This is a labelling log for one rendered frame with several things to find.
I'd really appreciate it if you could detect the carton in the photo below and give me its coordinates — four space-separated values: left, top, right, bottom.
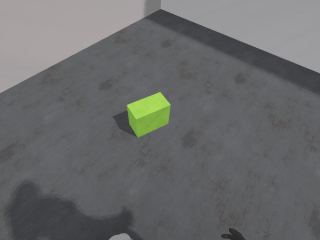
127 92 171 138

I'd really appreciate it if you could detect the right robot hand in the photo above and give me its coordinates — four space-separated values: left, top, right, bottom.
221 228 246 240

